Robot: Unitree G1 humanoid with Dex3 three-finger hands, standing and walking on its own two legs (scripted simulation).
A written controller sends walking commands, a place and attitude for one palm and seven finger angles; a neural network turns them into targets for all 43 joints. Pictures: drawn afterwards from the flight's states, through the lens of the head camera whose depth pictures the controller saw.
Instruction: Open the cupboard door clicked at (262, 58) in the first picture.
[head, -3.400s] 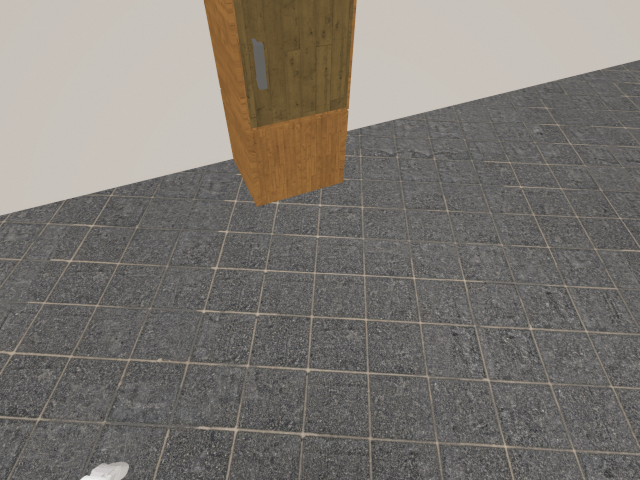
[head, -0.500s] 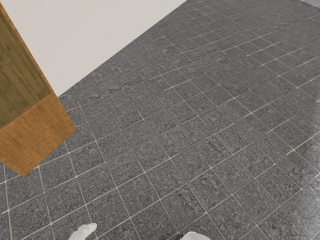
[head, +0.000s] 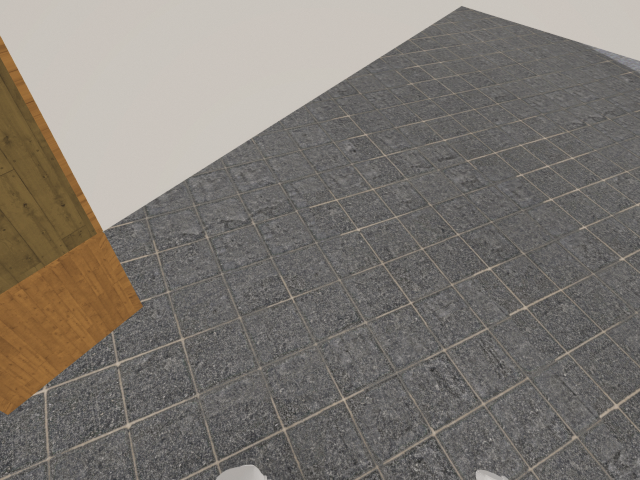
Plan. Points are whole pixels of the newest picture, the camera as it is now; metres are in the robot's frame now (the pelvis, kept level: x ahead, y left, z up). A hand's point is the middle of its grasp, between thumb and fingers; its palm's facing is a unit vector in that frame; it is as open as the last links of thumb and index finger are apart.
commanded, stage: turn to face it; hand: left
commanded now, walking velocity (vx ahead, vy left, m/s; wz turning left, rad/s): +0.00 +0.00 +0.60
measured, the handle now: out of the picture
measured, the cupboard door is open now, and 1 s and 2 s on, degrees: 0 0 0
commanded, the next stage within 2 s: take the last steps up to it in 1.66 s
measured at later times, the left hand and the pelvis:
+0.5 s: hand (207, 452) +0.17 +0.17 -0.13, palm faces +0.24 -0.94 -0.25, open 7.4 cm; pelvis +0.10 -0.04 +0.01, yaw +14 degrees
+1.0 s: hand out of the picture +0.04 +0.23 -0.15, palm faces +0.54 -0.80 -0.26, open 7.4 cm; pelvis +0.10 +0.00 +0.02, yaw +31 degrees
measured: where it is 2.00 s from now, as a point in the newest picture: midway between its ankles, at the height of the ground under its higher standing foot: outside the picture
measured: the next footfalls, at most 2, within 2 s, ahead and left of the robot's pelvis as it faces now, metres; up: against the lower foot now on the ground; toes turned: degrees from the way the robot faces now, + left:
right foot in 0.36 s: +0.20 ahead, -0.12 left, +0.00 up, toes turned +1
left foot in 0.78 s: +0.12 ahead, +0.12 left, +0.00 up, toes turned +33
